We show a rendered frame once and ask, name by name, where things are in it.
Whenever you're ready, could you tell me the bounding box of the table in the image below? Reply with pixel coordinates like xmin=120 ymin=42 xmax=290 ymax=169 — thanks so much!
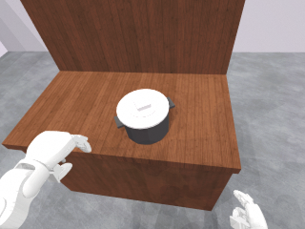
xmin=1 ymin=0 xmax=246 ymax=211

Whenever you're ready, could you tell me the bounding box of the knob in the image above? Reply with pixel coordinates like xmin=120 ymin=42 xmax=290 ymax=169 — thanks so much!
xmin=133 ymin=95 xmax=151 ymax=111

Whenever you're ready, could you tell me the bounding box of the left robot forearm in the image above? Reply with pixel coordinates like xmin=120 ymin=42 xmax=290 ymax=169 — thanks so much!
xmin=0 ymin=158 xmax=50 ymax=229

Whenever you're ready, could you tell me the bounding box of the pot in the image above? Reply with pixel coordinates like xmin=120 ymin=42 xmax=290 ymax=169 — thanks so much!
xmin=114 ymin=97 xmax=175 ymax=145

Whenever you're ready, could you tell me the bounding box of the lid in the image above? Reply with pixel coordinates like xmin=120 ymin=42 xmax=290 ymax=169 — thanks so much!
xmin=116 ymin=89 xmax=170 ymax=130

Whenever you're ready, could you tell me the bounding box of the robot right hand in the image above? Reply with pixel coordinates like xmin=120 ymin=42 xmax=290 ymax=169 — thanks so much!
xmin=230 ymin=190 xmax=268 ymax=229

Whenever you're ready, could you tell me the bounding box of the robot left hand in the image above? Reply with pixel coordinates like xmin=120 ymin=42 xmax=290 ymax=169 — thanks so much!
xmin=25 ymin=131 xmax=92 ymax=183

